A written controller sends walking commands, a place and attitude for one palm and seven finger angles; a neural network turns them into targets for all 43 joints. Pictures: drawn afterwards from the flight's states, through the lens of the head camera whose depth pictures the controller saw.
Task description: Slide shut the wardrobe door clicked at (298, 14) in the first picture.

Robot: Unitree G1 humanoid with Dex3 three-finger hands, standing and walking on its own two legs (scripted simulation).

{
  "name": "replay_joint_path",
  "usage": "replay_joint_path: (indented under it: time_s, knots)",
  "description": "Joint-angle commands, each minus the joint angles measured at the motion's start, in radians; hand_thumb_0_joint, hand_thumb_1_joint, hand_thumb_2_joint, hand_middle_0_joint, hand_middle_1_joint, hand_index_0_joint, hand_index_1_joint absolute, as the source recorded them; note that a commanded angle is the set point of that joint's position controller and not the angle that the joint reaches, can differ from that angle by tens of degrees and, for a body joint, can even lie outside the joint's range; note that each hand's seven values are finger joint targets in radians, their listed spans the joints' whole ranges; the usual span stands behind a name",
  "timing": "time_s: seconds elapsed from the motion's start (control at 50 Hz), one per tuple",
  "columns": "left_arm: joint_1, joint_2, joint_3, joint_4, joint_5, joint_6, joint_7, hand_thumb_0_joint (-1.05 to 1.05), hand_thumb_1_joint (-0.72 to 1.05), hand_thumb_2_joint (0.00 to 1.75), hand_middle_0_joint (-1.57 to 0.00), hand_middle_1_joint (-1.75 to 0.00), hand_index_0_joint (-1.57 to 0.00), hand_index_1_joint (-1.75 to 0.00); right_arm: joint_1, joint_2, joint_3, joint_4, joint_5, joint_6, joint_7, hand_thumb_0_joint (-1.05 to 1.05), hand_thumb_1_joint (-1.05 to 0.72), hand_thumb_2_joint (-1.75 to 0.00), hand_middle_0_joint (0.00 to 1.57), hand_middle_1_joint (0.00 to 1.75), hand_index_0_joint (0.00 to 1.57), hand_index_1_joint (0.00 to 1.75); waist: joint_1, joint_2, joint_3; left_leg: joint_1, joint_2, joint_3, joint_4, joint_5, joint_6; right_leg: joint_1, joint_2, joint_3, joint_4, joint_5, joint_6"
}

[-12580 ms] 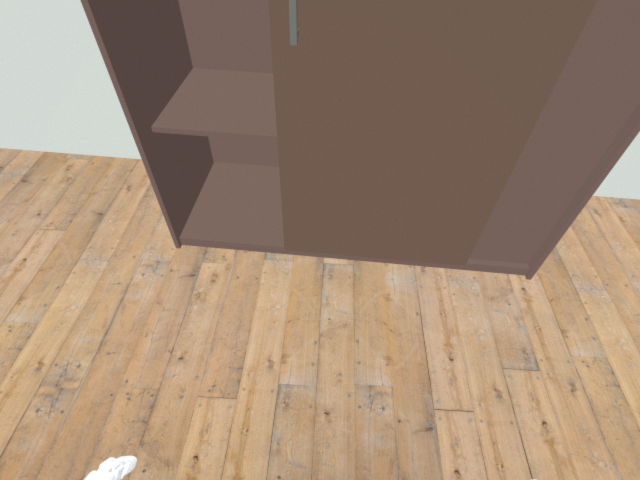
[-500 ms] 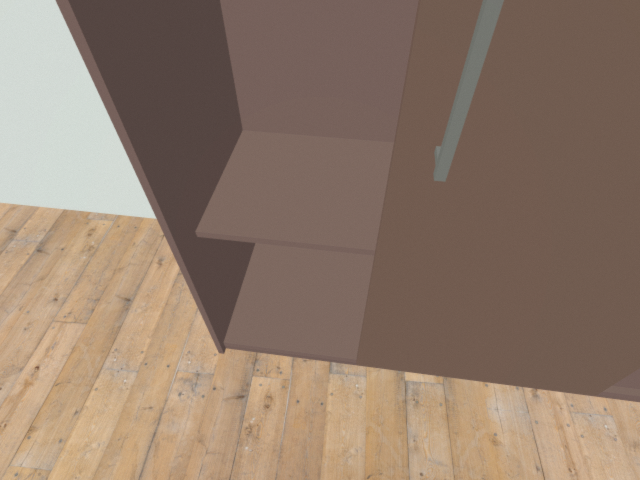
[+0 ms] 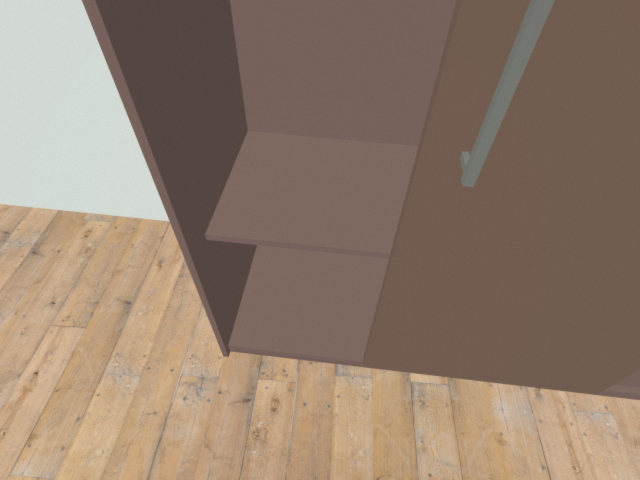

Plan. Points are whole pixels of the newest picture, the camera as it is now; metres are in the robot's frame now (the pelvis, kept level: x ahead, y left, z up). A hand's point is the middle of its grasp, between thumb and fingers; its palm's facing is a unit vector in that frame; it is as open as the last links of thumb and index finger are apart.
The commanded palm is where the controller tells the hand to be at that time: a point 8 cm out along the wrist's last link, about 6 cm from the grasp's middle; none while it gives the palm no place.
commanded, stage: look again from close up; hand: right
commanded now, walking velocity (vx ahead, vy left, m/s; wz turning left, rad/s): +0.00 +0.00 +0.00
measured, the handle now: (499, 87) +0.52 -0.19 +0.24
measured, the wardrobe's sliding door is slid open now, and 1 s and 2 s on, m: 0.44 0.44 0.44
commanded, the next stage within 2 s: raise the hand with hooked fingers in 0.70 s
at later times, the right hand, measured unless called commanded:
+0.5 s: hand out of the picture +0.00 -0.13 -0.17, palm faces +0.04 +0.98 -0.18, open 7.3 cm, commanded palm none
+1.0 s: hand (483, 444) +0.18 -0.17 +0.00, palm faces +0.24 +0.95 -0.19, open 7.5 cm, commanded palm +0.11 -0.21 -0.03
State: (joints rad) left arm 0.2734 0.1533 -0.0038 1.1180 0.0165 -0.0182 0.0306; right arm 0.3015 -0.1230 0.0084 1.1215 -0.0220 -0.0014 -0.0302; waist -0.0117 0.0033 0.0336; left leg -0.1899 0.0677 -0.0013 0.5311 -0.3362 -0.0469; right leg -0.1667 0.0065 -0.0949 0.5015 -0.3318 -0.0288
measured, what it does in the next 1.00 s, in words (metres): stands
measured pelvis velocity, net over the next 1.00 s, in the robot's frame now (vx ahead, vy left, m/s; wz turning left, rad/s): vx -0.02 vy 0.03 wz -0.06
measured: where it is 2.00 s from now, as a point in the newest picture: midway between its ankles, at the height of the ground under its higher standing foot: outside the picture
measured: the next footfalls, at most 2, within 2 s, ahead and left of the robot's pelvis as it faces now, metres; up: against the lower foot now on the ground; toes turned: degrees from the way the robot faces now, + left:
none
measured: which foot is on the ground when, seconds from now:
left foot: down 0.00-1.00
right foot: down 0.00-1.00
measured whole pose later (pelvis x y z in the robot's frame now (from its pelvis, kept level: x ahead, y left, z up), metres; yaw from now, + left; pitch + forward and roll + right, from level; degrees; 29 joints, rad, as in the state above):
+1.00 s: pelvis -0.02 +0.03 +0.00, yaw -4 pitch +3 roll -1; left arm 0.28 0.25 0.02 0.84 -0.01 -0.29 0.06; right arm 0.37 -0.20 -0.05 0.07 0.12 -0.04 -0.07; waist 0.00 -0.04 -0.02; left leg -0.29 0.06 0.07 0.58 -0.34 -0.01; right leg -0.29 -0.01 -0.03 0.55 -0.30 0.01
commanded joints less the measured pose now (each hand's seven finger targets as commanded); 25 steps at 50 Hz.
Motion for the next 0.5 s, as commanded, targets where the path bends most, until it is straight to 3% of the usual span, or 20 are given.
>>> replay_joint_path:
  time_s: [0.0,0.3,0.48]
  knots:
    - [0.07,0.082,0.012,-0.024,-0.006,-0.015,0.009,0.0,0.9,0.9,-0.2,-0.3,-0.2,-0.3,0.063,-0.112,-0.021,-0.025,0.002,-0.015,-0.01,0.0,-0.9,-0.9,0.2,0.3,0.2,0.3,0.01,0.024,0.021,-0.023,0.036,-0.039,-0.07,0.296,0.07,-0.003,-0.1,0.095,-0.079,0.267,-0.021]
    - [0.055,0.077,0.009,-0.015,-0.004,-0.01,0.009,0.0,0.9,0.9,-0.2,-0.3,-0.2,-0.3,0.058,-0.127,-0.025,-0.025,0.004,-0.022,-0.007,0.0,-0.9,-0.9,0.2,0.3,0.2,0.3,0.004,0.037,0.017,0.003,0.043,-0.047,-0.097,0.365,0.082,-0.006,-0.102,0.083,-0.075,0.253,-0.003]
    - [0.064,0.079,0.008,-0.007,-0.003,-0.012,0.012,0.0,0.9,0.9,-0.2,-0.3,-0.2,-0.3,0.055,-0.128,-0.03,-0.024,0.007,-0.023,-0.006,0.0,-0.9,-0.9,0.2,0.3,0.2,0.3,0.004,0.011,-0.006,0.016,0.038,-0.041,-0.095,0.395,0.084,0.015,-0.109,0.082,-0.078,0.305,0.003]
